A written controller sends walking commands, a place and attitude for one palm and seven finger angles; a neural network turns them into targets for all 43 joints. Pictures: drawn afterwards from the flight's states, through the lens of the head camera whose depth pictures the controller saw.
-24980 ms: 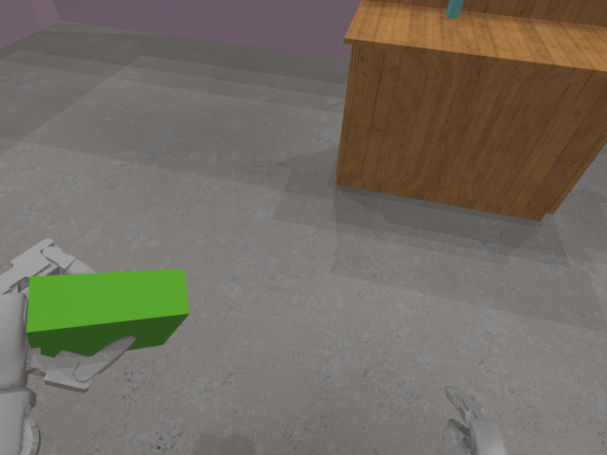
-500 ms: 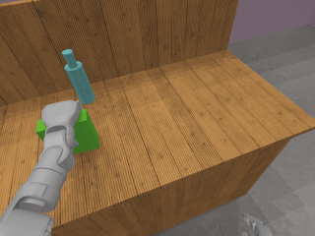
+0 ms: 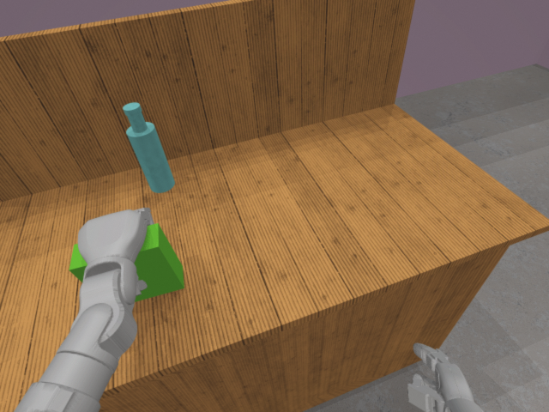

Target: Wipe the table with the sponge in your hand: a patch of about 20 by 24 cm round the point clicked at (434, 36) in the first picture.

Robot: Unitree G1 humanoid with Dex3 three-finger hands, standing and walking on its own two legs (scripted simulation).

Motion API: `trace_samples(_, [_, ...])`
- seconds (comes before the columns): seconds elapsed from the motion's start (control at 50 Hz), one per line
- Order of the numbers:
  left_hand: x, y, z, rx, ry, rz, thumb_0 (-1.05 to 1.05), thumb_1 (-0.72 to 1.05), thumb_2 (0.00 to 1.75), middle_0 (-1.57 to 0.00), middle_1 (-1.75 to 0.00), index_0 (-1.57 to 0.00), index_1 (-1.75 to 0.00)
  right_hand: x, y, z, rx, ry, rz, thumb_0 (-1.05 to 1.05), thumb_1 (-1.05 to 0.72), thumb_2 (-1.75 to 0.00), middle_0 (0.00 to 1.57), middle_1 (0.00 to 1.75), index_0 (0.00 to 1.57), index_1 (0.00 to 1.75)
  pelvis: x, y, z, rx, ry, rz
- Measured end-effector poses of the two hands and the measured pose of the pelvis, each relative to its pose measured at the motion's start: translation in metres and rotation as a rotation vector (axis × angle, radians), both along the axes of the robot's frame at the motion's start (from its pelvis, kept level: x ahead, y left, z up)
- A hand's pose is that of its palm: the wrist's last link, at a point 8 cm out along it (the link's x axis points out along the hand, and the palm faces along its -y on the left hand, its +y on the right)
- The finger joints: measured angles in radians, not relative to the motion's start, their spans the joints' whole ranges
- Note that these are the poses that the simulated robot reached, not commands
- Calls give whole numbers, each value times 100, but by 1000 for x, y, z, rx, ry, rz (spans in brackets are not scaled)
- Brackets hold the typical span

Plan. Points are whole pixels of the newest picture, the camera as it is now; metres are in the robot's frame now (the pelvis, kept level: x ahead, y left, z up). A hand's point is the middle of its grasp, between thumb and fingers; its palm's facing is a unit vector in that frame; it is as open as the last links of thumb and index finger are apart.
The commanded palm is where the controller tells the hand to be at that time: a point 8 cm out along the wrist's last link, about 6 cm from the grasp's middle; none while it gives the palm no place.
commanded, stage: wipe back along the middle lane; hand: left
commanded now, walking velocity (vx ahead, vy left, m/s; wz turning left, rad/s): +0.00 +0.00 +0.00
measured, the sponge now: (138, 274) +0.31 +0.27 +0.03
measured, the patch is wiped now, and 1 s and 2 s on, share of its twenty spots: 0.55 0.60 0.75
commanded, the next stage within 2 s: slide across to the third lane in 0.94 s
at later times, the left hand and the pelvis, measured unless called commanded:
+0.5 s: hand (134, 279) +0.27 +0.24 +0.08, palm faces +0.07 -0.06 -1.00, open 9.3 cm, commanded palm +0.23 +0.23 +0.12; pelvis -0.01 +0.00 +0.00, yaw +0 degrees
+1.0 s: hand (139, 307) +0.23 +0.21 +0.08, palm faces +0.10 -0.11 -0.99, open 9.3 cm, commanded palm +0.18 +0.20 +0.12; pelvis -0.01 -0.01 +0.00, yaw -1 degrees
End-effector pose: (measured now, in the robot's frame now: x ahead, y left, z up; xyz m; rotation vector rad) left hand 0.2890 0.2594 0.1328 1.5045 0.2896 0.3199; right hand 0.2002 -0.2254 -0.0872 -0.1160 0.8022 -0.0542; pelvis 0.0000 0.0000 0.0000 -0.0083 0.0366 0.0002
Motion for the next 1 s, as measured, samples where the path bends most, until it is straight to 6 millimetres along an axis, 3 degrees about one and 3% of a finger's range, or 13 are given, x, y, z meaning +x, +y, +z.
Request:
trace_samples(0.24, [-20,-11,-2,1,-10,-5,4,-44,110,-75,-145,-78,-145,2,16,2,29,-34,39,1,-90,-90,20,30,20,30,-9,0,-1,1,-22,0])
trace_samples(0.5, [-42,-23,0,-22,-38,-5,5,-43,110,-75,-145,-78,-145,1,11,3,40,-52,42,1,-90,-90,20,30,20,30,-12,-3,-2,5,-42,-9])
trace_samples(0.74, [-56,-34,-1,-25,-37,-21,5,-43,110,-75,-145,-78,-144,12,6,12,48,-105,54,1,-90,-90,20,30,20,30,-12,-9,-2,9,-52,-15])
trace_samples(1.0, [-88,-49,4,-71,-77,-32,5,-43,109,-75,-146,-78,-144,25,13,22,83,-154,90,1,-90,-90,20,30,20,30,-12,-13,-2,11,-73,-25])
